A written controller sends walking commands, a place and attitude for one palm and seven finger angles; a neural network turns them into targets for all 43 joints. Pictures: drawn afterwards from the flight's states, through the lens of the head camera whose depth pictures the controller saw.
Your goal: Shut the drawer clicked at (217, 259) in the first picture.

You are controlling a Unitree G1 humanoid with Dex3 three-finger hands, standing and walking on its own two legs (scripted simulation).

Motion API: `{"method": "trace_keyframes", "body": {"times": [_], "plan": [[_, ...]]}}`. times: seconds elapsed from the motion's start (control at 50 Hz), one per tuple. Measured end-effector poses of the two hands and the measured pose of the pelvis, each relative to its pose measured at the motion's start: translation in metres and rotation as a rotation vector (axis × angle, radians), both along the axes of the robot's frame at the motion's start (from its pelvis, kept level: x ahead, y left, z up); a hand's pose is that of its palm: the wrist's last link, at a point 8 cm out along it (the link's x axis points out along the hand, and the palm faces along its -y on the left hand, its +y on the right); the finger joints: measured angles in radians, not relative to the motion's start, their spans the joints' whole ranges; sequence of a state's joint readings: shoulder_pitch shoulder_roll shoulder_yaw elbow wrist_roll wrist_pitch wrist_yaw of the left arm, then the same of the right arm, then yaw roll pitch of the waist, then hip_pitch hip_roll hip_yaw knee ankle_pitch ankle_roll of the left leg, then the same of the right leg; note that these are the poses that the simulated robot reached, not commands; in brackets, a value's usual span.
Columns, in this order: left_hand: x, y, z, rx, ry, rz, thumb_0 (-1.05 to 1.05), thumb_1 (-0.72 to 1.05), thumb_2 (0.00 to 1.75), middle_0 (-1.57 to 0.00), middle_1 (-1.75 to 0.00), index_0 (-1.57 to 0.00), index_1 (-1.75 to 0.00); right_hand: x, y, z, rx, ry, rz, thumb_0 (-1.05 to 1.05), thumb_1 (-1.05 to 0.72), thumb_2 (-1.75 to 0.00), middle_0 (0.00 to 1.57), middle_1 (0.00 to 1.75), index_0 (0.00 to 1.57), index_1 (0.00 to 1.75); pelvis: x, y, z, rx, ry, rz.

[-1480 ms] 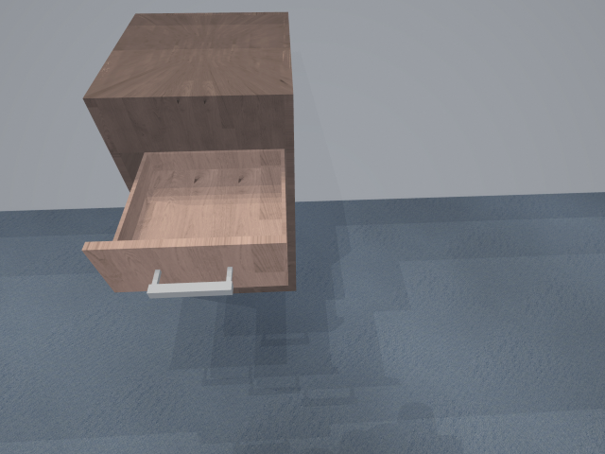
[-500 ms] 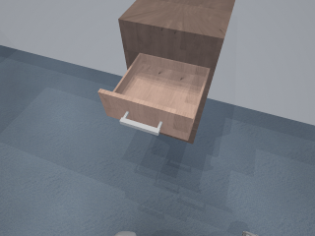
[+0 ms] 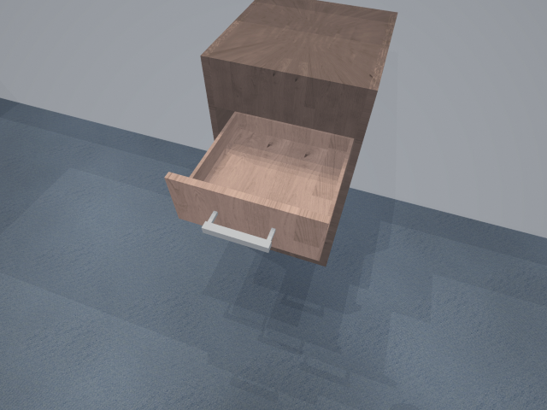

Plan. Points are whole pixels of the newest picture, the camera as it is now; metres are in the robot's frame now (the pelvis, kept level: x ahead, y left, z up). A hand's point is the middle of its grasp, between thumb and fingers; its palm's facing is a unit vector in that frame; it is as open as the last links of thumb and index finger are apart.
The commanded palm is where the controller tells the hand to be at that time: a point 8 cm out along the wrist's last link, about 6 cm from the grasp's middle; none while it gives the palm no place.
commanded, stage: look at it before walking up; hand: left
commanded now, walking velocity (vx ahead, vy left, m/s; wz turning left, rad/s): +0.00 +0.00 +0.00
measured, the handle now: (239, 230) +0.51 +0.11 -0.17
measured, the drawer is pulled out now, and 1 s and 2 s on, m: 0.28 0.28 0.28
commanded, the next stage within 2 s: turn to face it in 0.26 s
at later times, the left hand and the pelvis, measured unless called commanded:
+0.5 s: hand out of the picture -0.01 +0.17 -0.18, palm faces +0.05 -0.98 -0.18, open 7.4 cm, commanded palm none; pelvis +0.00 +0.01 +0.00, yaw -2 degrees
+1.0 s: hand out of the picture +0.07 +0.19 -0.18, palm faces -0.08 -0.97 -0.24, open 7.4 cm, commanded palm none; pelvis -0.02 +0.00 -0.01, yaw -9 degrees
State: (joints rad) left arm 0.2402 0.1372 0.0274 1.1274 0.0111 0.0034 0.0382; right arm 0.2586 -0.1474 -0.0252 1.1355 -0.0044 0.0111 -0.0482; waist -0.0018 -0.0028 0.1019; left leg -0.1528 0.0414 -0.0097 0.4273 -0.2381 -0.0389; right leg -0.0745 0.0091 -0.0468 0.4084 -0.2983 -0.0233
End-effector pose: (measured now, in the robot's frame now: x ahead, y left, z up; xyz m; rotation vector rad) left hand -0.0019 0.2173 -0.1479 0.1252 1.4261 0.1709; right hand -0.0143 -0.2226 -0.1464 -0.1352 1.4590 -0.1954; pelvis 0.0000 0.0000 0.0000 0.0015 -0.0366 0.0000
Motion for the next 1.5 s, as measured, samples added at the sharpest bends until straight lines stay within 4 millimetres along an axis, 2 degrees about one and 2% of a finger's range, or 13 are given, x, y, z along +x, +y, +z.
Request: {"method": "trace_keyframes", "body": {"times": [0.12, 0.22, 0.32, 0.44, 0.62, 0.7, 0.8, 0.94, 1.06, 1.18, 1.28, 1.38, 1.5], "plan": [[0.017, 0.010, 0.002, 0.019, -0.026, -0.017, 0.01, 0.92, 0.90, -0.20, -0.30, -0.19, -0.30, -0.033, 0.016, 0.000, 0.031, 0.078, -0.039, 0.00, -0.91, -0.90, 0.20, 0.30, 0.20, 0.30, 0.003, 0.002, 0.000, 0.000, 0.000, -0.002], [0.021, 0.012, 0.002, 0.022, -0.033, -0.020, 0.01, 0.92, 0.90, -0.20, -0.30, -0.19, -0.30, -0.044, 0.030, 0.000, 0.055, 0.097, -0.059, 0.00, -0.91, -0.90, 0.20, 0.30, 0.20, 0.30, 0.005, 0.004, 0.000, 0.001, 0.000, -0.004], [0.014, 0.011, 0.002, 0.017, -0.019, -0.010, 0.01, 0.92, 0.90, -0.20, -0.30, -0.19, -0.30, -0.040, 0.038, -0.002, 0.069, 0.083, -0.059, 0.00, -0.91, -0.90, 0.20, 0.30, 0.20, 0.30, 0.005, 0.006, 0.000, 0.001, 0.000, -0.003], [-0.003, 0.004, 0.000, -0.003, 0.014, 0.010, 0.01, 0.92, 0.90, -0.20, -0.30, -0.19, -0.30, -0.025, 0.039, -0.004, 0.067, 0.042, -0.047, 0.00, -0.91, -0.90, 0.20, 0.30, 0.20, 0.30, 0.005, 0.008, -0.001, 0.000, 0.000, -0.010], [-0.018, 0.003, -0.005, -0.017, 0.080, -0.003, 0.01, 0.91, 0.90, -0.20, -0.30, -0.20, -0.30, -0.012, 0.020, -0.008, 0.014, -0.017, -0.087, 0.01, -0.92, -0.90, 0.20, 0.30, 0.20, 0.30, -0.001, 0.009, -0.006, -0.002, 0.002, -0.073], [-0.009, 0.007, -0.006, -0.002, 0.070, -0.034, 0.01, 0.91, 0.90, -0.20, -0.30, -0.20, -0.30, -0.012, 0.008, -0.009, -0.007, -0.038, -0.114, 0.01, -0.91, -0.90, 0.20, 0.30, 0.20, 0.30, -0.005, 0.006, -0.009, 0.000, 0.005, -0.099], [0.014, 0.015, -0.006, 0.020, 0.017, -0.073, 0.01, 0.91, 0.90, -0.20, -0.30, -0.20, -0.30, -0.012, -0.003, -0.009, -0.028, -0.059, -0.137, 0.00, -0.91, -0.90, 0.20, 0.30, 0.20, 0.30, -0.009, 0.005, -0.010, -0.002, 0.008, -0.116], [0.055, 0.023, -0.004, 0.038, -0.075, -0.130, 0.01, 0.91, 0.90, -0.20, -0.30, -0.19, -0.30, -0.012, -0.004, -0.008, -0.040, -0.098, -0.153, 0.00, -0.91, -0.90, 0.20, 0.30, 0.20, 0.30, -0.013, 0.007, -0.011, 0.008, 0.009, -0.150], [0.082, 0.017, 0.004, 0.066, -0.161, -0.167, 0.01, 0.91, 0.90, -0.20, -0.30, -0.19, -0.30, -0.017, -0.009, -0.018, -0.006, -0.088, -0.156, 0.00, -0.91, -0.90, 0.20, 0.30, 0.20, 0.30, -0.018, 0.000, -0.015, 0.010, 0.006, -0.152], [0.076, 0.015, 0.008, 0.064, -0.144, -0.196, 0.00, 0.91, 0.90, -0.20, -0.30, -0.20, -0.30, -0.003, -0.016, -0.007, -0.029, -0.145, -0.188, 0.00, -0.91, -0.90, 0.20, 0.30, 0.20, 0.30, -0.022, 0.004, -0.008, 0.014, 0.012, -0.197], [0.070, 0.018, -0.005, 0.033, -0.093, -0.219, 0.01, 0.91, 0.90, -0.20, -0.30, -0.20, -0.30, 0.005, -0.016, 0.003, -0.078, -0.238, -0.193, 0.00, -0.91, -0.90, 0.20, 0.30, 0.20, 0.30, -0.022, 0.010, -0.011, 0.002, 0.014, -0.241], [0.077, 0.006, 0.001, 0.009, -0.096, -0.242, 0.01, 0.91, 0.90, -0.20, -0.30, -0.19, -0.30, -0.016, -0.009, 0.004, -0.045, -0.186, -0.176, 0.00, -0.91, -0.90, 0.20, 0.30, 0.20, 0.30, -0.020, 0.002, -0.005, 0.006, 0.014, -0.250], [0.084, -0.017, 0.001, 0.007, -0.138, -0.258, 0.01, 0.91, 0.90, -0.20, -0.30, -0.19, -0.30, -0.047, -0.012, -0.013, 0.021, -0.061, -0.215, 0.00, -0.91, -0.90, 0.20, 0.30, 0.20, 0.30, -0.011, -0.016, -0.012, 0.007, 0.004, -0.242]]}}
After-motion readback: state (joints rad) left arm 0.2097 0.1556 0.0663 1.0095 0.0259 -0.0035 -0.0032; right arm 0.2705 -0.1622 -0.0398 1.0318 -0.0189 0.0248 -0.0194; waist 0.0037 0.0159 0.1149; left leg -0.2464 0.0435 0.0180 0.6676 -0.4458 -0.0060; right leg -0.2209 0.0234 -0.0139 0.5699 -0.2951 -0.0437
